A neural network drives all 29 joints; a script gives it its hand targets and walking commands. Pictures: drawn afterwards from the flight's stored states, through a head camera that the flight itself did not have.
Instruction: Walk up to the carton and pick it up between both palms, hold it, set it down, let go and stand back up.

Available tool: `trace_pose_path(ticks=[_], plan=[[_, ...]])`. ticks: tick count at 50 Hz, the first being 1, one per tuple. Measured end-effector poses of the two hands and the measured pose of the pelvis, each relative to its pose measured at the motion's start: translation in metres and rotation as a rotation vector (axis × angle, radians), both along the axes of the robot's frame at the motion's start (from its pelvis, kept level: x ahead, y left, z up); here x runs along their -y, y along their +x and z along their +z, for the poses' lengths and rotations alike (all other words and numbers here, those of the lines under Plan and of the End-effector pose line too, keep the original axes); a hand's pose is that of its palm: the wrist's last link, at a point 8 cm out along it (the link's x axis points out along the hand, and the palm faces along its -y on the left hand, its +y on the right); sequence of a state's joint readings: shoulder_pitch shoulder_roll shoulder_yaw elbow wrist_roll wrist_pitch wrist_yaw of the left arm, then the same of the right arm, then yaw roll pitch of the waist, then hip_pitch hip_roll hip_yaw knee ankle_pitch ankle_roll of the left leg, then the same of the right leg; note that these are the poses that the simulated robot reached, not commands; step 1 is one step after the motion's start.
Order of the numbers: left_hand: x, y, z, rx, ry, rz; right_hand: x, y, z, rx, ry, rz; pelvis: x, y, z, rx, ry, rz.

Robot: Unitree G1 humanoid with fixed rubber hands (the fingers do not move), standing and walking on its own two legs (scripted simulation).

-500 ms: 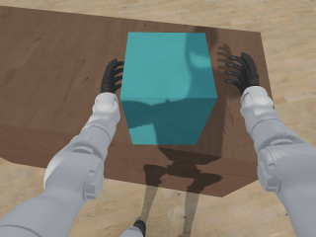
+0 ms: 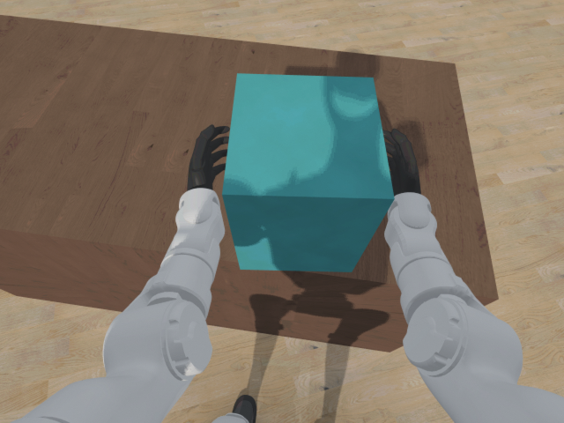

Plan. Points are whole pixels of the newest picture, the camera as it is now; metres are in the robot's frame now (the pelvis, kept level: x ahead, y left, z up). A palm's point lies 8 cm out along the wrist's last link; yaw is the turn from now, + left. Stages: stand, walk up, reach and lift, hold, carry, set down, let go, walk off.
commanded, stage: reach and lift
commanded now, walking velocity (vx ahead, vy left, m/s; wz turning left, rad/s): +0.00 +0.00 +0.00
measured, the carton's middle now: (300, 182) +0.46 +0.04 +0.00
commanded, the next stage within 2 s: none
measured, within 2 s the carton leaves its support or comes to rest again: leaves its support in 1.58 s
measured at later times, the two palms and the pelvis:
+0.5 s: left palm (206, 192) +0.39 +0.17 +0.04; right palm (410, 191) +0.43 -0.12 +0.05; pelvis +0.01 -0.01 +0.01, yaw -1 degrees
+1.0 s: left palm (206, 191) +0.39 +0.17 +0.04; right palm (409, 193) +0.43 -0.11 +0.05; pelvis +0.01 +0.00 +0.01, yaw -1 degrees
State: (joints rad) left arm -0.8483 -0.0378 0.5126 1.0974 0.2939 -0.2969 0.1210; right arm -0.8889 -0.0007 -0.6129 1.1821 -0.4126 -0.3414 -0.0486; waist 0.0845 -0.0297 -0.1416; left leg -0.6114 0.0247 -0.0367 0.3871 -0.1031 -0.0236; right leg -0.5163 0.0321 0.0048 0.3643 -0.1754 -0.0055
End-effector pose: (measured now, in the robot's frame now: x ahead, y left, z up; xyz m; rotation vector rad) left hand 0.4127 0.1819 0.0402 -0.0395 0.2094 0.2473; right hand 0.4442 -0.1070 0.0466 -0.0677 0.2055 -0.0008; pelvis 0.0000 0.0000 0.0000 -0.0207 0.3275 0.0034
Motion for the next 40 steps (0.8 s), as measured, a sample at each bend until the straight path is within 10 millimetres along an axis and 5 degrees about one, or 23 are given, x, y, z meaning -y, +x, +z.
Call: trace_pose_path(ticks=[16, 40], plan=[[0.01, -0.018, 0.006, -0.063, 0.068, 0.017, 0.008, -0.011, 0.0, -0.022, 0.01, 0.015, -0.005, 0.001, 0.007, 0.055, 0.005, -0.033], [0.01, -0.018, 0.004, -0.06, 0.051, 0.017, 0.008, -0.013, 0.002, -0.029, -0.03, 0.016, 0.007, 0.011, 0.008, 0.09, 0.016, -0.012]])
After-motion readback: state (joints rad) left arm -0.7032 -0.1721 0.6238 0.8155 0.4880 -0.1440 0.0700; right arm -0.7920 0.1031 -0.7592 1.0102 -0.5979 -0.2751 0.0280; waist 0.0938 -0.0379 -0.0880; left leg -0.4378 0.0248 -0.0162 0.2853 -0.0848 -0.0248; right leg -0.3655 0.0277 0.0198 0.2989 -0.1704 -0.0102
